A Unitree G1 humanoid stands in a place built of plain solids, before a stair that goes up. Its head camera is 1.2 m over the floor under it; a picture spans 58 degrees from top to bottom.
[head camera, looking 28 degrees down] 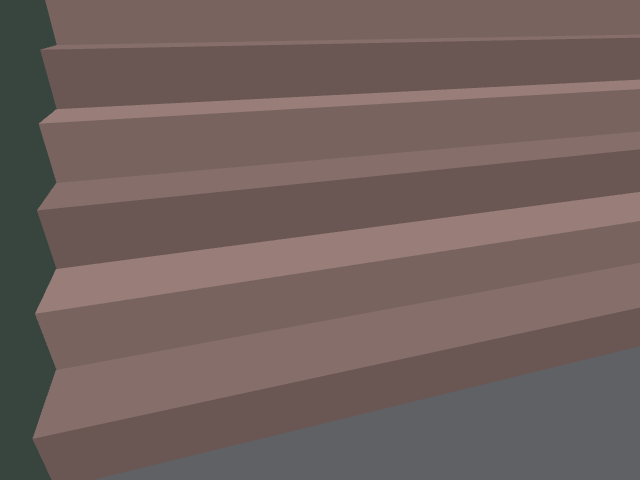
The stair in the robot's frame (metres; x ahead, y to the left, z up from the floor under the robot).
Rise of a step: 0.21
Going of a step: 0.26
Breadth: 4.00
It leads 16 degrees to the left of straight ahead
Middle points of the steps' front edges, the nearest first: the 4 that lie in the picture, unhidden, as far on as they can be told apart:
1.55 -1.09 0.43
1.80 -1.02 0.64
2.05 -0.95 0.86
2.30 -0.88 1.07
